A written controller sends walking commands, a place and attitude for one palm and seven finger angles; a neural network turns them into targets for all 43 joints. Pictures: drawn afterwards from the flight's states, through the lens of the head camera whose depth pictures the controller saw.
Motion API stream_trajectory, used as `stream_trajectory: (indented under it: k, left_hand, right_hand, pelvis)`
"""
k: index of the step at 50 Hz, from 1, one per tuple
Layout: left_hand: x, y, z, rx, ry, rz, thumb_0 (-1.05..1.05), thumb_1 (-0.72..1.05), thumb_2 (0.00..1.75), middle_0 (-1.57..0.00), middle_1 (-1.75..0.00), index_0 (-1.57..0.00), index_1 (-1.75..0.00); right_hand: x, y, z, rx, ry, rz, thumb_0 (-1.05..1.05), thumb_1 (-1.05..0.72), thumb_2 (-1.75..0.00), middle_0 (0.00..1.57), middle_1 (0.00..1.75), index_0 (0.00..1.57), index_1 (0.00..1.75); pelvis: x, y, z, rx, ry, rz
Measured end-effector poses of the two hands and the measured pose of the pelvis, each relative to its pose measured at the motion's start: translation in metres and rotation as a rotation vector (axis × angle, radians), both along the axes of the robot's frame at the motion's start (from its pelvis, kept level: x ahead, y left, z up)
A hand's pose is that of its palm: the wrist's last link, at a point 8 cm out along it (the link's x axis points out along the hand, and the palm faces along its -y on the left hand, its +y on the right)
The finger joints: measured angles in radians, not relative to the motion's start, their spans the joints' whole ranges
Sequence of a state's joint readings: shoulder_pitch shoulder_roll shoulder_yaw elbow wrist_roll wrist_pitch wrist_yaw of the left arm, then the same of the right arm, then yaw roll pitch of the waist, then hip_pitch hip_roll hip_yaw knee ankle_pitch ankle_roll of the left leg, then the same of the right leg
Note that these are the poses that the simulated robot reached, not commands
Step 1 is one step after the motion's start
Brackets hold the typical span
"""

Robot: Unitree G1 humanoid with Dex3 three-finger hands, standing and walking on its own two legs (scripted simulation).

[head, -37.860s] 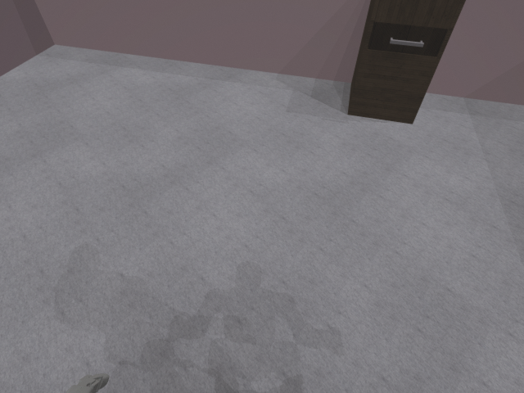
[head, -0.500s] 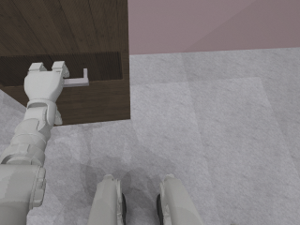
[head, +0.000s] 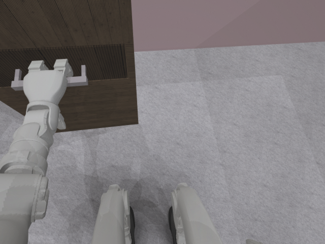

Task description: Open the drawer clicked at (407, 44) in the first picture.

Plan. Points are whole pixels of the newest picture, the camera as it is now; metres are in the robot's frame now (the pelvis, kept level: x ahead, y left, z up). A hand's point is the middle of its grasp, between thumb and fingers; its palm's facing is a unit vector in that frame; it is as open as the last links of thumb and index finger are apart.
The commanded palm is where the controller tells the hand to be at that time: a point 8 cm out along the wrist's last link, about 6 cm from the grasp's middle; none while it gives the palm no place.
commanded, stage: lower the fingers behind the handle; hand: left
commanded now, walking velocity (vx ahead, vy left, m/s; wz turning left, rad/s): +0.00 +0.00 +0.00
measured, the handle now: (51, 77) +0.54 +0.27 -0.06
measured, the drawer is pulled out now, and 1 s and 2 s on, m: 0.00 0.00 0.03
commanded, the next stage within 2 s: close the thumb around the handle in 0.70 s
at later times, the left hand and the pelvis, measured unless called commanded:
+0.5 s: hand (56, 100) +0.48 +0.26 -0.08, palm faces -0.05 -0.01 -1.00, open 13.8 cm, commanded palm +0.47 +0.23 -0.03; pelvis +0.00 +0.00 -0.02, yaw +0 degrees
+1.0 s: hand (52, 99) +0.48 +0.27 -0.08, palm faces -0.03 -0.02 -1.00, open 12.8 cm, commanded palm +0.48 +0.24 -0.03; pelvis -0.01 +0.00 -0.02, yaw -1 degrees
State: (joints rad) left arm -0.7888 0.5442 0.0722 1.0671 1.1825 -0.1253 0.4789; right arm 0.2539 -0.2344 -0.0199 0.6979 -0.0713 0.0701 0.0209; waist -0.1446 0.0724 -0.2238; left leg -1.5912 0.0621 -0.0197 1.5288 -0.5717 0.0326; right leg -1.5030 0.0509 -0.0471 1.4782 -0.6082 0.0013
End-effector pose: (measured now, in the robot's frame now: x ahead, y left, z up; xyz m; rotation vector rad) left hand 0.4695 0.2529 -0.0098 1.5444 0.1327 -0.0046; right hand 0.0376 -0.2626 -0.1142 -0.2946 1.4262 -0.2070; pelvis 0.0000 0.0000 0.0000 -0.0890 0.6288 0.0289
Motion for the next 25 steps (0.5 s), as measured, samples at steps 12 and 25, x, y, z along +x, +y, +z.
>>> stream_trajectory:
  k: [12, 25]
  left_hand:
    - [-0.005, 0.005, -0.018, 0.015, -0.059, 0.025, 0.0, -0.48, 0.3, -0.31, -1.2, -0.32, -1.2]
    - [-0.009, 0.003, -0.016, 0.017, -0.041, 0.029, 0.0, -0.48, 0.3, -0.31, -1.2, -0.32, -1.2]
  right_hand:
    - [0.005, -0.003, -0.02, 0.017, 0.014, 0.017, 0.0, -0.91, -0.9, 0.21, 0.3, 0.2, 0.3]
    - [0.014, -0.001, -0.025, 0.025, -0.027, 0.026, 0.0, -0.91, -0.9, 0.21, 0.3, 0.2, 0.3]
  pelvis:
    - [-0.002, -0.002, -0.015, 0.002, 0.015, -0.006]
    - [-0.005, -0.003, -0.019, 0.002, 0.007, -0.004]
